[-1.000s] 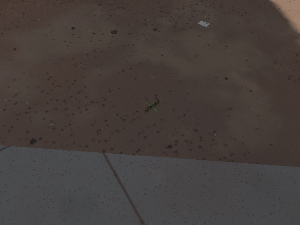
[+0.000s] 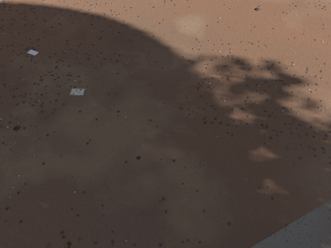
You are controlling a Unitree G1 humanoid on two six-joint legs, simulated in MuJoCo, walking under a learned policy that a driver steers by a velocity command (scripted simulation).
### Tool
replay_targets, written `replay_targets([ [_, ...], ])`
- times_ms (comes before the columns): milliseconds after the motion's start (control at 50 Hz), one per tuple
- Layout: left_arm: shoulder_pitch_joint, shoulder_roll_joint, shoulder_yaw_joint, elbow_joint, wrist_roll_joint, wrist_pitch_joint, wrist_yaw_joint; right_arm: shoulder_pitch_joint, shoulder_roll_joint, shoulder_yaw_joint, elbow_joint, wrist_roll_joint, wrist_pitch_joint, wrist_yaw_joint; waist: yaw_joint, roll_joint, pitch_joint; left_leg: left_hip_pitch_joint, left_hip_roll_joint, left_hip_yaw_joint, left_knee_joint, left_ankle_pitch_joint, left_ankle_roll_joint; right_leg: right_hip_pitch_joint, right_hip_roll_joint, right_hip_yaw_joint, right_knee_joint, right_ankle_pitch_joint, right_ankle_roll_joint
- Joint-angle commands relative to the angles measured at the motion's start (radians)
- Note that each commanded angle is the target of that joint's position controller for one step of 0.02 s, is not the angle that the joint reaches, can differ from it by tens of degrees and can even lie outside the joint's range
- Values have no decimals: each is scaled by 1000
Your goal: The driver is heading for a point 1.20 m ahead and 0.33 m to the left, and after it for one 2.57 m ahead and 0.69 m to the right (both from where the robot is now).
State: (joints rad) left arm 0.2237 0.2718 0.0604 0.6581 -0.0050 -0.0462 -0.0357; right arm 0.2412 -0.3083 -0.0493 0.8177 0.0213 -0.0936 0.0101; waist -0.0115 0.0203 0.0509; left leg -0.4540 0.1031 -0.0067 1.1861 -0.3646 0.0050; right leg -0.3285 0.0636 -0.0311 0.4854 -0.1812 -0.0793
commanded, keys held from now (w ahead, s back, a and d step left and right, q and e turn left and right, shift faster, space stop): w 0.80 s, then w+q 0.20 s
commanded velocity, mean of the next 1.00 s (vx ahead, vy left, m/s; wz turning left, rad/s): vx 0.50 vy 0.00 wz -0.01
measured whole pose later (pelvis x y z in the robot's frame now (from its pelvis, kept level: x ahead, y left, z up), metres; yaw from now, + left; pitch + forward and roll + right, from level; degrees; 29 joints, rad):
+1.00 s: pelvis +0.56 +0.02 -0.01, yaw +3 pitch +2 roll +0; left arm 0.09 0.25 0.05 0.72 0.00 -0.10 -0.02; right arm 0.37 -0.30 -0.05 0.91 0.03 -0.06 0.00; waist -0.04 0.03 0.03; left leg -0.26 0.00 -0.06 1.02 -0.47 0.02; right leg -0.44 -0.01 -0.05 0.55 -0.16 -0.03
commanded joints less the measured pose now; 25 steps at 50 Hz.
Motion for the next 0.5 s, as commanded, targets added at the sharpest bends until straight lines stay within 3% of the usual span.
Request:
replay_targets([
  [20,7,114,32,-48,4,-35,7,41,-90,-25,-49,-9,5,-2,-13,-78,-115,-152,61,-45,-47,93,-15,186,-274,296,-279,259,-200],
  [100,45,136,35,-3,4,-44,24,-67,-58,-16,-80,-24,18,-7,8,-64,-46,-228,56,-39,-249,282,-52,165,-246,191,-329,298,-184],
  [160,80,148,36,25,0,-38,32,-162,-35,-5,-100,-18,7,6,47,-72,-19,-198,24,-19,-457,451,-46,173,-219,131,-336,246,-146],
  [260,158,172,44,87,-13,-27,36,-280,-43,-1,-143,-7,-4,32,88,-80,24,-203,-16,-16,-625,456,-9,293,-280,150,-297,191,-132],
  [320,155,186,51,109,-16,-13,43,-252,-68,-9,-147,-9,-10,44,56,-101,6,-156,-37,-9,-671,341,34,380,-316,165,-225,311,-102],
  [340,142,193,53,111,-15,-8,46,-202,-85,-17,-136,-11,-11,43,26,-113,-26,-76,-63,16,-680,304,52,391,-305,155,-164,450,-88],
  [360,125,189,49,110,-13,-2,47,-88,-113,-35,-103,-13,-11,37,-37,-105,-98,85,-100,52,-700,308,79,375,-262,120,-25,602,-65],
  [380,135,153,32,102,-1,1,51,72,-166,-55,-64,-20,-10,28,-101,-68,-227,353,-40,-4,-657,357,122,256,-208,76,202,533,-30],
  [400,263,57,3,78,0,-14,45,182,-267,-79,-49,-39,-7,22,-72,158,-394,762,219,-439,-682,217,281,-141,-61,26,611,145,51],
  [420,247,65,-2,92,-4,-34,41,219,-204,-62,-35,-18,-4,29,-95,260,-463,847,281,-748,-859,59,331,-317,13,145,775,-392,61],
  [440,161,148,19,73,-29,-46,33,158,-153,-44,-42,-7,-3,27,-100,171,-313,752,258,-638,-882,-51,277,-426,-52,176,855,-361,49],
  [460,81,153,17,51,-35,-52,32,89,-128,-36,-56,-12,1,23,-82,93,-205,608,223,-509,-897,-28,242,-438,-107,137,824,-272,38],
  [480,38,146,18,42,-20,-52,35,28,-106,-28,-62,-21,3,22,-53,44,-119,460,186,-412,-927,57,229,-412,-147,113,753,-196,38],
  [500,44,141,24,47,-10,-44,39,-7,-77,-18,-69,-32,-2,24,-18,57,-88,363,152,-346,-957,138,216,-351,-180,118,694,-142,39],
])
